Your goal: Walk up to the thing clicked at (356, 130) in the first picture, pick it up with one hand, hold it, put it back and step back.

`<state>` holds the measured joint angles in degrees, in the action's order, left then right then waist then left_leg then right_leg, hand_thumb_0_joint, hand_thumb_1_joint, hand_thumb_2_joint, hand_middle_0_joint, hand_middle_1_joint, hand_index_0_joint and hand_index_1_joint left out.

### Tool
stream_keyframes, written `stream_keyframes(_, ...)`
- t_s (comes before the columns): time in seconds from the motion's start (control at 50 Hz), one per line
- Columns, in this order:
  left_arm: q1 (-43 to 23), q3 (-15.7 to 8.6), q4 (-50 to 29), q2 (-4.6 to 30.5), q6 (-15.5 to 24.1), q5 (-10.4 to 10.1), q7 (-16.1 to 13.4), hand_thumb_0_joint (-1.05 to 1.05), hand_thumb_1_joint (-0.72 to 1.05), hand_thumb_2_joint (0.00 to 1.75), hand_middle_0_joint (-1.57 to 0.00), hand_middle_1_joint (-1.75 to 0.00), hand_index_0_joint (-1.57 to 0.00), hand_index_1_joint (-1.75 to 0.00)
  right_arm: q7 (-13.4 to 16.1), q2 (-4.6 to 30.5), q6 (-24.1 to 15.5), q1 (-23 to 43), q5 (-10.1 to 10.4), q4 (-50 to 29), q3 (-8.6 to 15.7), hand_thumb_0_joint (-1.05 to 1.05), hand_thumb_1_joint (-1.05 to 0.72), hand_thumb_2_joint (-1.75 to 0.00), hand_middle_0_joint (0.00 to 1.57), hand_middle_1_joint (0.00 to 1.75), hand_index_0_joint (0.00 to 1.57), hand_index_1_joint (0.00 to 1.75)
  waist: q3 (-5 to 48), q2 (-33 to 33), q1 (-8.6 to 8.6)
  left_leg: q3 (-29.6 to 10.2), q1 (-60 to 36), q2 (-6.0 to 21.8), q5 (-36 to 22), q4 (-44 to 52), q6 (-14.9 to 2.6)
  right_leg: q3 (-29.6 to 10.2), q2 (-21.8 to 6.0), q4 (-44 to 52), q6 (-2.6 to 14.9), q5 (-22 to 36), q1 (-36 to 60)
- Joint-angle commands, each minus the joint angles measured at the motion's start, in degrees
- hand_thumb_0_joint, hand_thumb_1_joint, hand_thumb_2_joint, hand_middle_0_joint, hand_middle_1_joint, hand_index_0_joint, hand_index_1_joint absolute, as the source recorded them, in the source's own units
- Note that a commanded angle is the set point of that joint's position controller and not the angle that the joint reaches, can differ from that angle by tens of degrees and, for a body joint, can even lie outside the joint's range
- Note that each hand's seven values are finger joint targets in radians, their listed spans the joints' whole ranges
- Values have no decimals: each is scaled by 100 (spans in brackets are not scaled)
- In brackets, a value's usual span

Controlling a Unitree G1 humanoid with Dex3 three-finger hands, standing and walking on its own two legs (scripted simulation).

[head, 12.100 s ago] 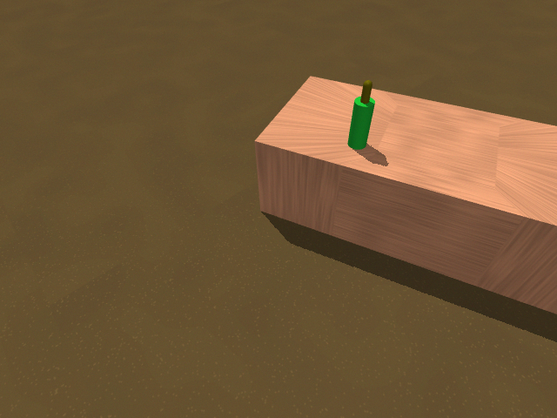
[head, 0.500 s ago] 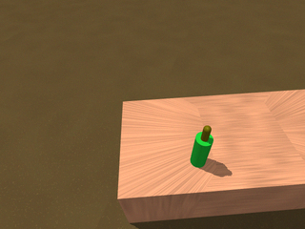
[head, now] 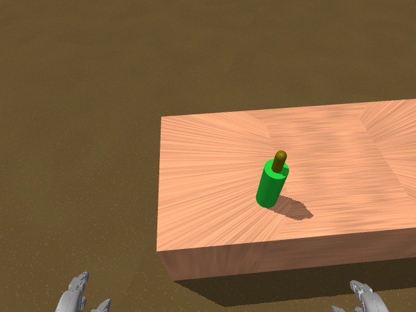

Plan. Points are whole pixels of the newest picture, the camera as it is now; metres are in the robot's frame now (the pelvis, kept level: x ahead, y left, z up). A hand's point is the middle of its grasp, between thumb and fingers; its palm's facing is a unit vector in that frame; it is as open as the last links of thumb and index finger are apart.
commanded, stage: go down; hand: right
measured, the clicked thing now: (273, 178) +0.53 -0.17 -0.22
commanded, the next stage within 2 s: none
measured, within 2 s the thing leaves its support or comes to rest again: neither
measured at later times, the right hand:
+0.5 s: hand (350, 308) +0.17 -0.26 -0.14, palm faces +0.07 +0.94 -0.33, open 17.1 cm
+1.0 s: hand (356, 299) +0.18 -0.27 -0.13, palm faces +0.08 +0.94 -0.32, open 17.5 cm
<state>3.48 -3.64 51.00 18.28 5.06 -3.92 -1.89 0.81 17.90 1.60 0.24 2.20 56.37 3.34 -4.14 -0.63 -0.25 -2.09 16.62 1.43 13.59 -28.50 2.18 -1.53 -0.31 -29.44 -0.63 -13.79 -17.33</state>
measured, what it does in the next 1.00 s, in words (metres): stands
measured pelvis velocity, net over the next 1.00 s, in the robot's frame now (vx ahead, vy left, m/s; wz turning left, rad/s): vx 0.03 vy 0.01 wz -0.02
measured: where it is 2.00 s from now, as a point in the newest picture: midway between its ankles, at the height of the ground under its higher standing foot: outside the picture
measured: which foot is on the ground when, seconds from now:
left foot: down 0.00-1.00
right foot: down 0.00-1.00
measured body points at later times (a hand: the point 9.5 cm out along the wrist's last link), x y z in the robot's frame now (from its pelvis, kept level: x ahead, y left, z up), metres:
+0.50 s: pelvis +0.02 +0.01 -0.03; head +0.07 +0.01 +0.42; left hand +0.18 +0.29 -0.10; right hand +0.16 -0.31 -0.12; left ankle +0.01 +0.14 -0.74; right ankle +0.02 -0.13 -0.74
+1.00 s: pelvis +0.03 +0.01 -0.05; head +0.08 +0.00 +0.40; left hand +0.19 +0.28 -0.10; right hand +0.18 -0.32 -0.10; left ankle +0.01 +0.14 -0.74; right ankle +0.02 -0.13 -0.74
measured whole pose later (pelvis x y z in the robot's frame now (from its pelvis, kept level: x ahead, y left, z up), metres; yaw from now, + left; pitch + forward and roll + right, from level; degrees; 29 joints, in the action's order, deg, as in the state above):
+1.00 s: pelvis +0.03 +0.01 -0.05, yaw -1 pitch +11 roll +1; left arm 21.6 -5.1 19.1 15.2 4.0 -1.4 -5.5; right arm -8.1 22.4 23.6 -17.3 0.1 15.6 12.2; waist 7.4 -0.9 -0.6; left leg 0.1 35.0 0.3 27.3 -51.0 1.4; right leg -4.0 -0.9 -53.2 -1.5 -27.6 -37.1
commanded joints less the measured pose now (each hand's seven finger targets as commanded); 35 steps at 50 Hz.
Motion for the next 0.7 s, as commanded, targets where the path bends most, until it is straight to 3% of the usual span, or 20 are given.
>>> stream_keyframes(0.0,564,-650,-261,1060,151,255,-141,0,13,18,-3,-5,-4,-4,-188,1634,400,238,-383,-134,696,0,-13,-16,6,4,5,4,1324,110,-46,396,294,-180,-732,-145,-208,229,68,-162,116,788,-156)
stream_keyframes(0.02,508,-572,-472,894,180,266,-92,0,8,16,-3,-5,-4,-4,-277,1630,539,-53,-410,-204,772,0,-11,-14,7,4,6,4,1586,143,29,419,105,-191,-764,-185,-199,242,99,-233,120,803,-94)
stream_keyframes(0.04,378,-690,-1394,1156,204,247,-69,0,1,14,-4,-5,-5,-4,-328,1693,710,-303,-428,-556,832,0,-4,-12,7,4,5,4,2247,278,-59,429,-206,-204,-1026,-204,-193,256,111,-245,107,1019,191)
stream_keyframes(0.06,620,-703,-1554,1171,155,234,-38,0,-4,12,-4,-5,-5,-4,-392,1585,879,-347,-410,-910,761,0,0,-10,8,4,6,4,2204,236,-53,432,-198,-212,-1096,-137,-191,282,114,-218,98,1071,151)
stream_keyframes(0.1,1028,-464,-944,746,26,182,56,0,-14,9,-4,-5,-5,-4,-533,1479,1199,-191,-450,-1288,596,0,9,-7,8,4,6,4,1396,-341,-25,443,379,-213,-748,-171,-234,315,121,-221,77,703,-235)
stream_keyframes(0.14,423,-589,-1693,935,90,156,85,0,-27,8,-6,-6,-6,-5,-544,1528,1372,2,-394,-1823,678,0,20,-7,6,4,6,4,1512,-239,-83,454,493,-216,-467,-269,-226,263,80,-331,85,421,-373)
stream_keyframes(0.2,337,-533,-1968,797,103,192,116,0,-39,6,-6,-6,-6,-6,-573,1462,1443,-90,-418,-2241,661,0,34,-6,5,5,5,5,1162,-208,-46,449,774,-201,70,-283,-242,203,58,-356,100,-125,-736)
stream_keyframes(0.26,200,-636,-2497,913,273,239,28,0,-53,5,-7,-6,-6,-7,-601,1503,1347,-9,-398,-2679,740,0,49,-5,3,6,4,6,1399,-94,-92,424,912,-180,244,-476,-235,116,23,-585,111,-252,-790)
stream_keyframes(0.34,535,-720,-2965,964,435,309,-152,0,-56,6,-7,-5,-5,-7,-509,1608,1243,-331,-406,-3038,990,0,52,-5,3,6,4,6,2105,7,-44,436,764,-181,-372,-908,-221,26,-15,-964,85,490,-584)
stream_keyframes(0.38,818,-710,-3008,945,448,326,-248,0,-56,6,-6,-5,-5,-7,-473,1688,1240,-517,-375,-3183,1101,0,54,-4,3,6,4,6,2191,13,-60,398,754,-165,-534,-995,-200,58,16,-1122,98,636,-595)
stream_keyframes(0.44,1084,-691,-3135,846,428,339,-343,0,-57,7,-6,-5,-4,-7,-456,1712,1320,-890,-369,-3341,1226,0,52,-2,4,5,5,5,2197,-103,-21,416,805,-157,-604,-1086,-190,74,46,-1208,81,693,-698)
stream_keyframes(0.5,1328,-656,-3091,749,360,332,-406,0,-56,6,-6,-5,-5,-6,-538,1760,1449,-1003,-355,-3605,1237,0,54,-1,5,5,5,5,1937,-257,-55,428,986,-164,-477,-1127,-198,105,50,-1242,65,533,-892)
stream_keyframes(0.52,1436,-621,-3005,679,344,329,-415,0,-56,6,-6,-5,-4,-6,-585,1625,1515,-1083,-348,-3519,1163,0,56,-1,5,5,5,5,1908,-236,-116,434,1087,-170,-490,-1170,-199,101,46,-1286,75,543,-915)
stream_keyframes(0.54,1368,-570,-3066,655,332,314,-418,0,-56,6,-6,-5,-4,-6,-623,1758,1561,-1052,-330,-3697,1238,0,57,-1,4,5,5,5,1749,-319,-42,445,1129,-169,-417,-1160,-203,106,43,-1291,68,488,-1026)
stream_keyframes(0.56,1421,-579,-3141,640,326,305,-414,0,-56,6,-5,-5,-4,-6,-663,1542,1628,-1104,-330,-3637,1082,0,56,0,5,5,5,5,1685,-333,-135,441,1244,-177,-422,-1206,-214,107,42,-1303,61,482,-1107)
stream_keyframes(0.58,1262,-501,-3187,616,313,304,-400,0,-56,5,-6,-5,-5,-6,-684,1849,1651,-1027,-312,-3968,1289,0,58,-1,4,5,5,5,1610,-423,8,474,1207,-175,-278,-1189,-215,89,35,-1285,47,364,-1193)
stream_keyframes(0.62,1402,-508,-3294,583,299,282,-395,0,-56,5,-5,-5,-5,-6,-775,1458,1778,-1309,-307,-3822,1033,0,60,-1,4,5,5,5,1623,-273,-100,488,1273,-197,-383,-1291,-212,65,6,-1361,44,540,-1143)
stream_keyframes(0.66,1354,-565,-3472,685,277,275,-396,0,-55,5,-6,-5,-5,-6,-813,1759,1828,-1234,-297,-4169,1250,0,58,-2,4,5,4,5,1708,-297,-78,479,1251,-184,-451,-1311,-201,74,22,-1424,38,609,-1171)
stream_keyframes(0.68,1417,-552,-3523,656,270,264,-399,0,-55,5,-6,-5,-5,-6,-835,1738,1877,-1361,-288,-4190,1239,0,58,-2,4,6,4,6,1772,-312,-54,483,1203,-184,-578,-1365,-201,61,15,-1471,34,769,-1114)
